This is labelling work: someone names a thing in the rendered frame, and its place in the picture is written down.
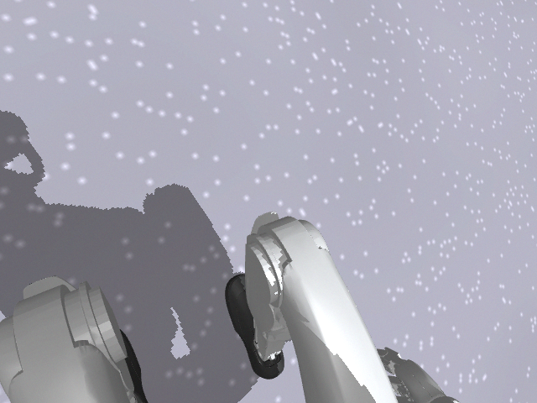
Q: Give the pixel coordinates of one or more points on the left robot foot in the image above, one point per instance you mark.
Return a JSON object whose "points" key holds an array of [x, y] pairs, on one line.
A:
{"points": [[134, 370]]}

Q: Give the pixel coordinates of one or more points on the right robot hand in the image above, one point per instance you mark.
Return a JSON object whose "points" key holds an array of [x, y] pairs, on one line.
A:
{"points": [[411, 381]]}

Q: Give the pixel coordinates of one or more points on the right robot foot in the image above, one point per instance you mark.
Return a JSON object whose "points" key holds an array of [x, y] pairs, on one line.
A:
{"points": [[242, 320]]}

